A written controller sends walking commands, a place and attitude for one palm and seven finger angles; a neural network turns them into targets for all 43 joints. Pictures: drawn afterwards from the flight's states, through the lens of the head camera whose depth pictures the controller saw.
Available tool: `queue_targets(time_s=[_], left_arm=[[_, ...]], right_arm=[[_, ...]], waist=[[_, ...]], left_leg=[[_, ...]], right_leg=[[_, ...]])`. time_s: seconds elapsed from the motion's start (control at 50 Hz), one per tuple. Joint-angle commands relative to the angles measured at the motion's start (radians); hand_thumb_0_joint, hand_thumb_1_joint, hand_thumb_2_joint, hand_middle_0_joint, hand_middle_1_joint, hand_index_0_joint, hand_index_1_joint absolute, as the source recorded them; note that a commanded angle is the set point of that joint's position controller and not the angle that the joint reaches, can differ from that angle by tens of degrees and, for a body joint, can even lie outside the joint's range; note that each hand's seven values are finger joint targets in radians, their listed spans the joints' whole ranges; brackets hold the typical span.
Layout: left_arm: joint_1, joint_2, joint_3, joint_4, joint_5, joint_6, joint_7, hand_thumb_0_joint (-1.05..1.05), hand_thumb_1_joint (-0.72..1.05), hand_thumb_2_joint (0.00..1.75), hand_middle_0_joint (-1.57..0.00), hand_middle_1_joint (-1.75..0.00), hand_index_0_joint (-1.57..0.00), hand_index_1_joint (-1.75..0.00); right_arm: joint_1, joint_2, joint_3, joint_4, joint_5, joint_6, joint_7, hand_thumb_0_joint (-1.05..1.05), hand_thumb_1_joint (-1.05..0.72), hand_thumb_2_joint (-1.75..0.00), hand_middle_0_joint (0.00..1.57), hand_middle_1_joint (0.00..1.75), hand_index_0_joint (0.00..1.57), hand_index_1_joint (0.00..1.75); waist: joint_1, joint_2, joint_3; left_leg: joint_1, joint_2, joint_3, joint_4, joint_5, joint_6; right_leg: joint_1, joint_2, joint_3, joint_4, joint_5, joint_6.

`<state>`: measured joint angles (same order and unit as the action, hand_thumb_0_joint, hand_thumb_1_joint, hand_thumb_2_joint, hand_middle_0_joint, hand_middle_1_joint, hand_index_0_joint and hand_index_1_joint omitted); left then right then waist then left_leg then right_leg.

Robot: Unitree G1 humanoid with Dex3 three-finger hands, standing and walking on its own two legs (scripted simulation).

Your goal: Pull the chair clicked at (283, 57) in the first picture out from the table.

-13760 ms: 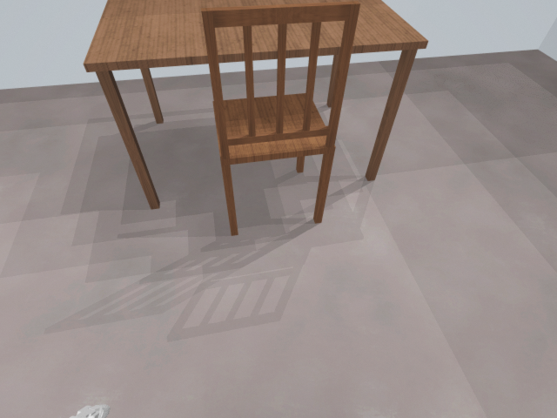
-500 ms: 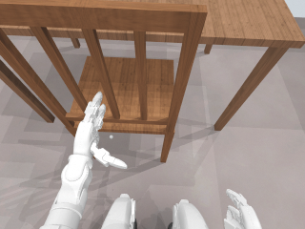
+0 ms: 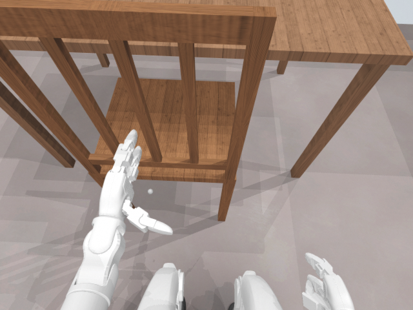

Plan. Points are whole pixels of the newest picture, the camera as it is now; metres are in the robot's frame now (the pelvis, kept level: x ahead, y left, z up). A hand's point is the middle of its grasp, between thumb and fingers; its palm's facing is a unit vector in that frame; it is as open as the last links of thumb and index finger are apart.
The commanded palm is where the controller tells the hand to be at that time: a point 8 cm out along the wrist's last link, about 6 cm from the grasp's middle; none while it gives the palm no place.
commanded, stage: aim the fingers beside a spindle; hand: left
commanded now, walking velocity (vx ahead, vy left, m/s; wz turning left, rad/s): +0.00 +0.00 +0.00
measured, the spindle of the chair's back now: (143, 116) +0.47 +0.14 +0.06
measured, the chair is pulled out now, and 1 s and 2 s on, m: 0.00 0.00 0.00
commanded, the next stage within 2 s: push the fingers through the gap in 0.02 s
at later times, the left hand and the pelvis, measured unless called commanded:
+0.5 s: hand (151, 180) +0.35 +0.12 +0.02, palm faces -0.07 -1.00 -0.04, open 16.9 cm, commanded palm +0.34 +0.17 +0.02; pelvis -0.01 +0.00 +0.00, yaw +0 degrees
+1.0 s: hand (153, 155) +0.40 +0.12 +0.01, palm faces -0.05 -1.00 -0.04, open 16.9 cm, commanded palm +0.39 +0.16 +0.02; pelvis -0.01 +0.01 +0.00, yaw -1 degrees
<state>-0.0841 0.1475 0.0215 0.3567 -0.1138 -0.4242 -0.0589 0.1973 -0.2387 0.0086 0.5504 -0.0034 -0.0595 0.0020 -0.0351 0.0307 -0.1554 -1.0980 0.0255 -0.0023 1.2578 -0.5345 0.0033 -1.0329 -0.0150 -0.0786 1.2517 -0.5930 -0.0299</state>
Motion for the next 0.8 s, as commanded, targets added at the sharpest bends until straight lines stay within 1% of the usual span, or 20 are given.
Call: queue_targets(time_s=[0.0,0.08,0.1,0.12,0.16,0.2,0.24,0.26,0.3,0.32,0.34,0.38,0.44,0.46,0.54,0.58,0.64,0.68,0.74,0.78], left_arm=[[-0.192,0.062,0.004,-0.246,-0.012,-0.073,-0.004,0.0,-0.5,0.3,-0.06,-0.08,-0.06,-0.08],[-0.151,0.094,0.045,-0.207,-0.018,-0.06,-0.012,0.0,-0.5,0.3,-0.06,-0.08,-0.06,-0.08],[-0.161,0.069,0.018,-0.207,-0.014,-0.06,-0.016,0.0,-0.5,0.3,-0.06,-0.08,-0.06,-0.08],[-0.193,0.075,0.02,-0.211,-0.014,-0.059,-0.014,0.0,-0.5,0.3,-0.06,-0.08,-0.06,-0.08],[-0.222,0.1,0.046,-0.217,-0.012,-0.069,-0.008,0.0,-0.5,0.3,-0.06,-0.08,-0.06,-0.08],[-0.237,0.097,0.046,-0.228,-0.014,-0.077,-0.005,0.0,-0.5,0.3,-0.06,-0.08,-0.06,-0.08],[-0.273,0.088,0.033,-0.215,-0.011,-0.078,-0.003,0.0,-0.5,0.3,-0.06,-0.08,-0.06,-0.08],[-0.263,0.11,0.061,-0.2,-0.013,-0.078,-0.001,0.0,-0.5,0.3,-0.06,-0.08,-0.06,-0.08],[-0.291,0.087,0.038,-0.163,-0.009,-0.072,-0.005,0.0,-0.5,0.3,-0.06,-0.08,-0.06,-0.08],[-0.311,0.106,0.052,-0.166,-0.006,-0.073,-0.004,0.0,-0.5,0.3,-0.06,-0.08,-0.06,-0.08],[-0.309,0.095,0.045,-0.15,-0.006,-0.067,-0.004,0.0,-0.5,0.3,-0.06,-0.08,-0.06,-0.08],[-0.329,0.093,0.049,-0.13,-0.01,-0.061,-0.001,0.0,-0.5,0.3,-0.06,-0.08,-0.06,-0.08],[-0.391,0.121,0.078,-0.089,-0.009,-0.057,0.001,0.0,-0.5,0.3,-0.06,-0.08,-0.06,-0.08],[-0.407,0.132,0.089,-0.091,-0.009,-0.061,0.002,0.0,-0.5,0.3,-0.06,-0.08,-0.06,-0.08],[-0.486,0.115,0.069,-0.085,-0.007,-0.074,0.0,0.0,-0.5,0.3,-0.06,-0.08,-0.06,-0.08],[-0.483,0.127,0.083,-0.068,-0.008,-0.078,-0.001,0.0,-0.5,0.3,-0.06,-0.08,-0.06,-0.08],[-0.542,0.099,0.058,-0.02,-0.005,-0.076,0.001,0.0,-0.5,0.3,-0.06,-0.08,-0.06,-0.08],[-0.536,0.127,0.096,0.035,-0.001,-0.07,0.009,0.0,-0.5,0.3,-0.06,-0.08,-0.06,-0.08],[-0.562,0.131,0.11,0.051,0.005,-0.073,0.019,0.0,-0.5,0.3,-0.06,-0.08,-0.06,-0.08],[-0.564,0.153,0.136,0.058,0.004,-0.076,0.023,0.0,-0.5,0.3,-0.06,-0.08,-0.06,-0.08]], right_arm=[[0.02,-0.13,-0.055,-0.122,0.006,-0.047,-0.009,0.0,-0.9,-0.9,0.2,0.3,0.2,0.3],[0.018,-0.135,-0.056,-0.121,0.008,-0.046,-0.013,0.0,-0.9,-0.9,0.2,0.3,0.2,0.3],[0.015,-0.133,-0.054,-0.123,0.009,-0.047,-0.012,0.0,-0.9,-0.9,0.2,0.3,0.2,0.3],[0.02,-0.134,-0.053,-0.119,0.009,-0.047,-0.012,0.0,-0.9,-0.9,0.2,0.3,0.2,0.3],[0.021,-0.135,-0.055,-0.11,0.006,-0.049,-0.016,0.0,-0.9,-0.9,0.2,0.3,0.2,0.3],[0.023,-0.132,-0.056,-0.11,0.003,-0.053,-0.015,0.0,-0.9,-0.9,0.2,0.3,0.2,0.3],[0.025,-0.133,-0.054,-0.104,0.002,-0.053,-0.015,0.0,-0.9,-0.9,0.2,0.3,0.2,0.3],[0.029,-0.134,-0.054,-0.099,0.002,-0.052,-0.015,0.0,-0.9,-0.9,0.2,0.3,0.2,0.3],[0.025,-0.134,-0.052,-0.098,0.003,-0.051,-0.014,0.0,-0.9,-0.9,0.2,0.3,0.2,0.3],[0.031,-0.138,-0.053,-0.093,0.003,-0.052,-0.015,0.0,-0.9,-0.9,0.2,0.3,0.2,0.3],[0.028,-0.138,-0.052,-0.095,0.002,-0.05,-0.013,0.0,-0.9,-0.9,0.2,0.3,0.2,0.3],[0.033,-0.139,-0.052,-0.093,0.003,-0.047,-0.013,0.0,-0.9,-0.9,0.2,0.3,0.2,0.3],[0.04,-0.144,-0.05,-0.083,0.003,-0.043,-0.015,0.0,-0.9,-0.9,0.2,0.3,0.2,0.3],[0.041,-0.143,-0.051,-0.08,0.002,-0.043,-0.015,0.0,-0.9,-0.9,0.2,0.3,0.2,0.3],[0.051,-0.145,-0.052,-0.07,-0.001,-0.047,-0.016,0.0,-0.9,-0.9,0.2,0.3,0.2,0.3],[0.054,-0.146,-0.053,-0.064,0.0,-0.05,-0.016,0.0,-0.9,-0.9,0.2,0.3,0.2,0.3],[0.068,-0.148,-0.053,-0.049,-0.002,-0.049,-0.014,0.0,-0.9,-0.9,0.2,0.3,0.2,0.3],[0.074,-0.153,-0.054,-0.046,-0.004,-0.044,-0.012,0.0,-0.9,-0.9,0.2,0.3,0.2,0.3],[0.086,-0.151,-0.053,-0.048,-0.008,-0.038,-0.004,0.0,-0.9,-0.9,0.2,0.3,0.2,0.3],[0.091,-0.152,-0.055,-0.049,-0.011,-0.033,-0.001,0.0,-0.9,-0.9,0.2,0.3,0.2,0.3]], waist=[[-0.026,-0.006,-0.382],[-0.02,-0.053,-0.364],[-0.024,-0.035,-0.353],[-0.032,-0.026,-0.348],[-0.027,-0.033,-0.366],[-0.024,-0.014,-0.384],[-0.037,-0.011,-0.38],[-0.027,-0.01,-0.379],[-0.038,-0.026,-0.364],[-0.036,-0.006,-0.376],[-0.034,0.006,-0.379],[-0.036,-0.025,-0.376],[-0.047,-0.034,-0.37],[-0.04,-0.02,-0.376],[-0.057,0.002,-0.403],[-0.05,0.014,-0.41],[-0.068,0.017,-0.403],[-0.064,-0.021,-0.399],[-0.054,0.019,-0.424],[-0.055,-0.019,-0.443]], left_leg=[[0.324,-0.018,-0.038,-0.133,0.315,0.023],[0.273,-0.02,-0.03,-0.132,0.281,0.024],[0.275,-0.021,-0.031,-0.134,0.276,0.023],[0.275,-0.021,-0.032,-0.129,0.277,0.025],[0.282,-0.019,-0.035,-0.125,0.279,0.024],[0.289,-0.021,-0.034,-0.122,0.296,0.023],[0.289,-0.02,-0.033,-0.116,0.297,0.025],[0.285,-0.02,-0.033,-0.119,0.291,0.023],[0.269,-0.021,-0.031,-0.118,0.269,0.024],[0.28,-0.019,-0.036,-0.119,0.279,0.023],[0.286,-0.021,-0.034,-0.121,0.269,0.023],[0.271,-0.022,-0.033,-0.124,0.265,0.024],[0.249,-0.021,-0.033,-0.122,0.244,0.025],[0.249,-0.023,-0.03,-0.121,0.25,0.024],[0.283,-0.02,-0.037,-0.118,0.253,0.025],[0.287,-0.02,-0.036,-0.121,0.262,0.022],[0.313,-0.015,-0.049,-0.123,0.276,0.021],[0.281,-0.016,-0.043,-0.123,0.261,0.021],[0.3,-0.019,-0.043,-0.127,0.298,0.019],[0.28,-0.019,-0.036,-0.124,0.306,0.021]], right_leg=[[0.17,0.005,0.057,-0.19,0.355,-0.002],[0.191,0.006,0.065,-0.198,0.342,0.001],[0.177,0.005,0.062,-0.197,0.334,0.0],[0.166,0.006,0.061,-0.194,0.33,0.0],[0.165,0.006,0.063,-0.191,0.324,0.0],[0.172,0.006,0.063,-0.186,0.341,-0.002],[0.157,0.007,0.063,-0.185,0.342,0.001],[0.163,0.007,0.062,-0.186,0.334,-0.001],[0.153,0.009,0.064,-0.191,0.318,0.001],[0.147,0.01,0.061,-0.183,0.318,-0.003],[0.142,0.009,0.063,-0.189,0.307,-0.002],[0.159,0.009,0.064,-0.194,0.31,0.0],[0.15,0.012,0.064,-0.196,0.292,0.002],[0.16,0.01,0.07,-0.196,0.299,0.001],[0.127,0.011,0.064,-0.192,0.288,0.002],[0.135,0.012,0.066,-0.192,0.296,-0.001],[0.089,0.015,0.05,-0.185,0.289,-0.001],[0.105,0.016,0.054,-0.188,0.286,0.002],[0.112,0.016,0.052,-0.178,0.315,-0.003],[0.145,0.018,0.058,-0.178,0.342,0.002]])
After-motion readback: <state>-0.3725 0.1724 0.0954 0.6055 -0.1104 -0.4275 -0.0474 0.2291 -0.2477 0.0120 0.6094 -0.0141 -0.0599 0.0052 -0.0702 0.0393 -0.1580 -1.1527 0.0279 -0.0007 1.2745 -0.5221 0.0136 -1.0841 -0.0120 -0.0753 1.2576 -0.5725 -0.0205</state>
